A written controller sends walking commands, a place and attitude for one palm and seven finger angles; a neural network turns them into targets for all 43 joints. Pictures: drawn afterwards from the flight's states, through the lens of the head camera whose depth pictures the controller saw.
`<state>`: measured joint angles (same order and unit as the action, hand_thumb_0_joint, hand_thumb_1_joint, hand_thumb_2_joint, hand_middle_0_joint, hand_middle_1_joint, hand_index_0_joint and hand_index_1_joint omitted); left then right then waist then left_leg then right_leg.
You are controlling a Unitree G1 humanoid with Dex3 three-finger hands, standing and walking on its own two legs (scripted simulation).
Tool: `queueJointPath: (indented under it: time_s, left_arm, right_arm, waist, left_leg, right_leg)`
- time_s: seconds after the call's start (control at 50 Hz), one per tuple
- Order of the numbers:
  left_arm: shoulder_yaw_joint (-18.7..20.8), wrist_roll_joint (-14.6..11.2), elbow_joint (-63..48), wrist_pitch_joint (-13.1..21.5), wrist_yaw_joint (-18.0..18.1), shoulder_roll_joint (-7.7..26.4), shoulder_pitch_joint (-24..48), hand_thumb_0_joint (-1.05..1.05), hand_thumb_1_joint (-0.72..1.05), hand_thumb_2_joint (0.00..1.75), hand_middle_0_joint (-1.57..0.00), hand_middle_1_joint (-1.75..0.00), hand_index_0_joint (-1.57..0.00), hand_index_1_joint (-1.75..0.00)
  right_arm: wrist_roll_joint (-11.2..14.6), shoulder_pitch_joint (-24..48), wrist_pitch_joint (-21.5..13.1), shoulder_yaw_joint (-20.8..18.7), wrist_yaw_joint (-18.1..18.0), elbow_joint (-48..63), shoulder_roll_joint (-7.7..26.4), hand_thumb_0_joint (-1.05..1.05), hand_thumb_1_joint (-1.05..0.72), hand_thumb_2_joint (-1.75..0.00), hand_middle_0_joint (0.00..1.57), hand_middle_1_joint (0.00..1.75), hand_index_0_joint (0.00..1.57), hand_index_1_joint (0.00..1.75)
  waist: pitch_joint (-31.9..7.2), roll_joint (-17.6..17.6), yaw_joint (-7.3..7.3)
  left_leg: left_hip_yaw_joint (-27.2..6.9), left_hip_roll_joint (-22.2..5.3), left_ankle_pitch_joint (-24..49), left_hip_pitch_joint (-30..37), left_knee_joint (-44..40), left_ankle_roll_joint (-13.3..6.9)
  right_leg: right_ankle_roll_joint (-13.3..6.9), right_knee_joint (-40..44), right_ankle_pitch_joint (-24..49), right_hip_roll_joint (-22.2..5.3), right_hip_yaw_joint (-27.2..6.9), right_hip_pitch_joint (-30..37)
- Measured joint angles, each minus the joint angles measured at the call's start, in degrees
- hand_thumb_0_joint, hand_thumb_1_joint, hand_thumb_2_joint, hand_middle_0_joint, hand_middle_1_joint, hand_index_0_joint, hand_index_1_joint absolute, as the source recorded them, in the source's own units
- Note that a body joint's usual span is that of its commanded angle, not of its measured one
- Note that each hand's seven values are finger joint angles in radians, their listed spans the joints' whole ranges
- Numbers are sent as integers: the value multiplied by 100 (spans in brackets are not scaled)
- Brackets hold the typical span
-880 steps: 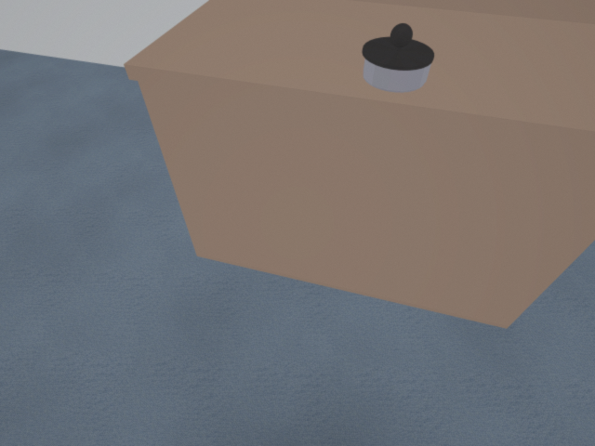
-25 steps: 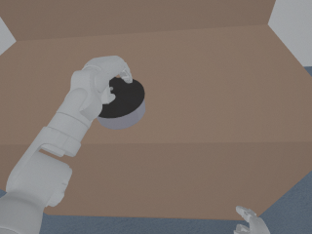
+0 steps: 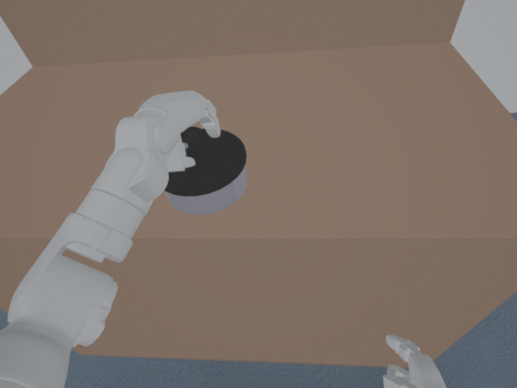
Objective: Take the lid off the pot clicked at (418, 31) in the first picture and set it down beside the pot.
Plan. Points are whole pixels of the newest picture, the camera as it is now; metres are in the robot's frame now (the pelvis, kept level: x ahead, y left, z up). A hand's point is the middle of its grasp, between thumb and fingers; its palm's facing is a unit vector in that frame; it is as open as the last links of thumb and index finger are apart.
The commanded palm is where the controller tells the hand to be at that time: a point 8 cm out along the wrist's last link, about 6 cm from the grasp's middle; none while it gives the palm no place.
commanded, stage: close the fingers and squeeze the knob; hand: left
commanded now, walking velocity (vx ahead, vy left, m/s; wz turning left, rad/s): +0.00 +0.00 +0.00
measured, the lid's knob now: (193, 142) +0.45 +0.12 +0.17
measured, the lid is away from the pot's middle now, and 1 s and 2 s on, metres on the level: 0.00 0.01 0.01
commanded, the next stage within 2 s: lift the lid straight up in 1.10 s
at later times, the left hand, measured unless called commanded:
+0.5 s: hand (188, 148) +0.42 +0.12 +0.18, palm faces -0.25 -0.07 -0.97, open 7.3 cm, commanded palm +0.40 +0.13 +0.25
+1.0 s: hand (185, 148) +0.42 +0.12 +0.18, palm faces -0.25 -0.09 -0.96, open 7.3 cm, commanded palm +0.40 +0.14 +0.25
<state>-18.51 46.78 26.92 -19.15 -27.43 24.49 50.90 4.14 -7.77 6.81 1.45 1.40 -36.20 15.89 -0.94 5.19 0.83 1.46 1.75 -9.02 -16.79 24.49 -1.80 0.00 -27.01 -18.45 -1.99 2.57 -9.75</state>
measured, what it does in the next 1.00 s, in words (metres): stands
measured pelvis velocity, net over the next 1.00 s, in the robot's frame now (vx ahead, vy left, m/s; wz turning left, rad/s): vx -0.01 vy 0.00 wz -0.01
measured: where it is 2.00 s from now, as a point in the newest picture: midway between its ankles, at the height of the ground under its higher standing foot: outside the picture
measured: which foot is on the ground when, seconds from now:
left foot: down 0.00-1.00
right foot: down 0.00-1.00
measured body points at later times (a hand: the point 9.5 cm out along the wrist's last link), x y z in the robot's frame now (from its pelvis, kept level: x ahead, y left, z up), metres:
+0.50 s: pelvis -0.01 +0.00 +0.00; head -0.01 -0.04 +0.45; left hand +0.42 +0.12 +0.24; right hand +0.15 -0.23 -0.12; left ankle +0.04 +0.10 -0.74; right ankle -0.05 -0.12 -0.74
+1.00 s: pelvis -0.01 +0.00 +0.00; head -0.01 -0.04 +0.45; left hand +0.42 +0.12 +0.24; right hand +0.16 -0.24 -0.11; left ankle +0.04 +0.10 -0.74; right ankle -0.05 -0.12 -0.74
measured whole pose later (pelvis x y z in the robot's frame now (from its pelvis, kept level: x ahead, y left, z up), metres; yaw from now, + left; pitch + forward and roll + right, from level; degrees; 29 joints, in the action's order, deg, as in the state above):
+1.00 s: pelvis -0.01 +0.00 +0.00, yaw +0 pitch +0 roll +1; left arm -17.9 46.3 28.0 -18.6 -27.0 24.5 50.5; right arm 4.2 -8.1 6.6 1.5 0.6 -36.5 16.3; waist -0.7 5.2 1.3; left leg 1.5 1.3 -8.6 -16.1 24.4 -1.6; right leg -0.2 -26.9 -17.9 -1.5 2.3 -9.2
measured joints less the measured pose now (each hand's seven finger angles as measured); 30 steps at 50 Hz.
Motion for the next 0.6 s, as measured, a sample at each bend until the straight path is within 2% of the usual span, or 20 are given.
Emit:
queueJointPath:
  time_s: [0.28,0.6]
  left_arm:
    - [-163,3,230,3,119,-183,175,0,7,114,-72,-75,-72,-75]
    - [-35,-46,352,68,72,-98,143,-2,17,93,-67,-85,-75,-89]
  right_arm:
    - [-5,17,24,35,7,-67,-43,1,-90,-90,20,30,20,30]
    - [-12,-86,-18,35,-79,-126,6,1,-90,-90,20,30,20,30]
  waist:
    - [-30,27,-13]
    - [13,15,39]
  left_leg:
    - [-22,20,59,-31,-1,-12]
    - [-4,-21,82,56,-38,10]
  right_leg:
    - [10,-38,29,-18,21,-39]
    - [-13,-19,55,24,-7,24]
